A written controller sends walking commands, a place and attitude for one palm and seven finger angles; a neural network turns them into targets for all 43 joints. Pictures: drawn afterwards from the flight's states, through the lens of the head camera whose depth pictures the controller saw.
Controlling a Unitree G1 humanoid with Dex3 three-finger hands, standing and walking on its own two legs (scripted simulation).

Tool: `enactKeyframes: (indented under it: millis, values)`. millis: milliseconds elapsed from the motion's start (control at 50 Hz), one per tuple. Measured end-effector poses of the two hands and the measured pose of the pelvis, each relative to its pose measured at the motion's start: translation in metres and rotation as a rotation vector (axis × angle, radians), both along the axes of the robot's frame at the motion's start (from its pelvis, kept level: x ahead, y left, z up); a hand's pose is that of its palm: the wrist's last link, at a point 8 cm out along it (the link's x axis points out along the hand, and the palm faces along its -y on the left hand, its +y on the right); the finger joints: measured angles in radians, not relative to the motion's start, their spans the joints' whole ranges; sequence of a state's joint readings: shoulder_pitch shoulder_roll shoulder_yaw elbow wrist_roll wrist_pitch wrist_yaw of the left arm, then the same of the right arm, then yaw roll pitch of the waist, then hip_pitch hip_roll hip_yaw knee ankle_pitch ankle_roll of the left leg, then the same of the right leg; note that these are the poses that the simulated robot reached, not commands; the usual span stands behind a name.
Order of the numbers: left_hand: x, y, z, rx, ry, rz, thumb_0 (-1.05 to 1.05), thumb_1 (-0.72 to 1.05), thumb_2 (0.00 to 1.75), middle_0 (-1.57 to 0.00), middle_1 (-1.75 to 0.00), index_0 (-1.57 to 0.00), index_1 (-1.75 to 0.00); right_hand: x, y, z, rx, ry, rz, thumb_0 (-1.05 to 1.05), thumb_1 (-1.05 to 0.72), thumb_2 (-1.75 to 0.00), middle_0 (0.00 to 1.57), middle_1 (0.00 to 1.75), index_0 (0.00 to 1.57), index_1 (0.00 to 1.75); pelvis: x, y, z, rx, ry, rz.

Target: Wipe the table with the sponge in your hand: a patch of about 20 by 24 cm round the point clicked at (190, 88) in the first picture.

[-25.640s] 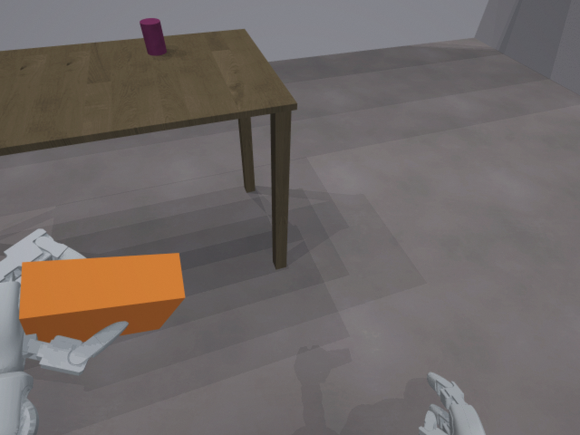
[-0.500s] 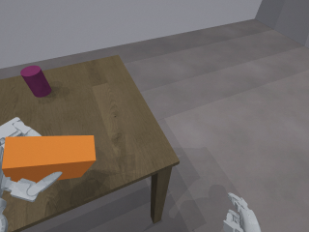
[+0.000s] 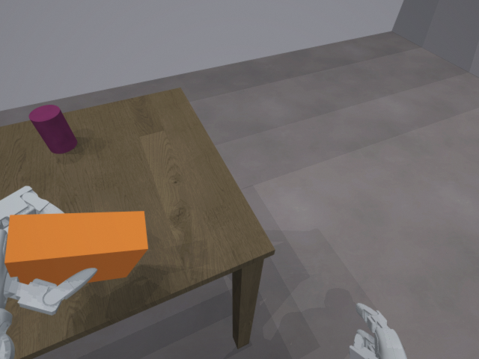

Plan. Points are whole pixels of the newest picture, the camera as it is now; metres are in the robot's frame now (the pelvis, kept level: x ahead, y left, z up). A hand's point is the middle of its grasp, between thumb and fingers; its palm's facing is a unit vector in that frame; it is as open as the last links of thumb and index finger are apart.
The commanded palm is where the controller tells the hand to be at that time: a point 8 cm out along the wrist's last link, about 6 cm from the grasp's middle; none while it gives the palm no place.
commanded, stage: shuffle to correct the standing spot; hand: left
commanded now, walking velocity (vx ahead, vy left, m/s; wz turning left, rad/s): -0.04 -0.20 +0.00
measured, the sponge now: (99, 250) +0.23 +0.20 +0.13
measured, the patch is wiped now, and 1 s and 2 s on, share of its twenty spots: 0.00 0.00 0.00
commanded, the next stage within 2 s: come to a stop and stand still in 0.56 s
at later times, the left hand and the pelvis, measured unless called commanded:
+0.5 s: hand (49, 248) +0.21 +0.24 +0.16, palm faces +0.33 -0.85 -0.40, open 9.2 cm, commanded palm +0.16 +0.28 +0.18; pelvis +0.00 +0.00 +0.00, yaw +0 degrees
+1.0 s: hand (41, 266) +0.20 +0.25 +0.15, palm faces +0.24 -0.88 -0.42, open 9.2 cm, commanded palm +0.15 +0.30 +0.18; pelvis -0.02 +0.03 +0.00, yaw -2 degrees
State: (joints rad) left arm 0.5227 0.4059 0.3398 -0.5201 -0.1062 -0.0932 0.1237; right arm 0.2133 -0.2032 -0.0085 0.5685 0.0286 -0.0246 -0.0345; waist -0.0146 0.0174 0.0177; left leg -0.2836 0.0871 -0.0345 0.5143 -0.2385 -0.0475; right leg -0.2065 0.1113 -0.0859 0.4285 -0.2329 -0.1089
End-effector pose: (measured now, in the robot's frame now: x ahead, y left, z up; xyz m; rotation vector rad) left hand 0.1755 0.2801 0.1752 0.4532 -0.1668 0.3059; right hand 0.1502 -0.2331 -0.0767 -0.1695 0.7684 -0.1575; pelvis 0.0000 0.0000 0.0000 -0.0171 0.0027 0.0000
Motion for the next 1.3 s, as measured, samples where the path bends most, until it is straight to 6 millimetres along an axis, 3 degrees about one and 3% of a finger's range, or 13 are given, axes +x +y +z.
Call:
enactKeyframes:
  millis: [700, 760, 820, 940, 1000, 1100, 1180, 1300]
  values:
    - [0.002, 0.000, 0.002, -0.003, -0.006, 0.006, -0.01, -0.44, 1.07, -0.81, -1.40, -0.82, -1.40, 0.008, 0.006, 0.001, 0.007, -0.007, 0.016, 0.01, -0.91, -0.90, 0.20, 0.30, 0.20, 0.30, 0.003, 0.000, 0.001, 0.003, 0.002, 0.004]
    - [0.016, 0.021, 0.024, 0.158, -0.084, -0.011, -0.01, -0.44, 1.07, -0.82, -1.39, -0.82, -1.40, 0.002, 0.004, 0.000, -0.030, 0.008, 0.067, 0.01, -0.91, -0.90, 0.20, 0.30, 0.20, 0.30, -0.004, -0.005, 0.002, 0.012, 0.004, 0.010]
    - [0.022, 0.043, 0.026, 0.142, -0.116, 0.050, -0.01, -0.44, 1.07, -0.82, -1.40, -0.82, -1.40, -0.004, -0.001, 0.003, -0.032, -0.013, 0.083, 0.01, -0.91, -0.90, 0.20, 0.30, 0.20, 0.30, -0.011, -0.002, 0.000, 0.019, 0.008, -0.017]
    - [0.002, 0.010, 0.001, 0.051, -0.059, -0.073, -0.01, -0.43, 1.07, -0.81, -1.40, -0.81, -1.41, -0.016, -0.005, 0.008, -0.053, -0.068, 0.024, 0.01, -0.91, -0.90, 0.20, 0.30, 0.20, 0.30, -0.020, 0.016, -0.003, 0.019, -0.006, -0.029]
    - [-0.013, 0.011, -0.007, 0.025, -0.037, -0.112, -0.01, -0.44, 1.07, -0.81, -1.40, -0.82, -1.40, -0.024, 0.004, 0.011, -0.075, -0.061, 0.003, 0.01, -0.91, -0.90, 0.20, 0.30, 0.20, 0.30, -0.022, 0.025, -0.002, 0.012, -0.011, -0.029]
    - [-0.024, 0.048, -0.004, 0.016, -0.086, -0.028, -0.01, -0.44, 1.07, -0.82, -1.39, -0.82, -1.40, -0.030, 0.033, 0.013, -0.087, -0.043, 0.025, 0.01, -0.91, -0.90, 0.19, 0.30, 0.20, 0.30, -0.023, 0.041, 0.001, 0.004, -0.025, -0.020]
    - [-0.022, 0.074, 0.000, -0.007, -0.147, 0.044, -0.01, -0.44, 1.07, -0.82, -1.39, -0.82, -1.40, -0.026, 0.062, 0.016, -0.068, -0.052, 0.074, 0.01, -0.91, -0.90, 0.20, 0.30, 0.20, 0.30, -0.023, 0.056, 0.003, 0.000, -0.027, -0.016]
    - [-0.012, 0.084, -0.002, -0.025, -0.162, 0.030, -0.01, -0.44, 1.07, -0.81, -1.40, -0.82, -1.40, -0.009, 0.100, 0.020, -0.024, -0.094, 0.127, 0.01, -0.91, -0.90, 0.20, 0.30, 0.20, 0.30, -0.019, 0.073, 0.003, 0.001, -0.024, -0.010]
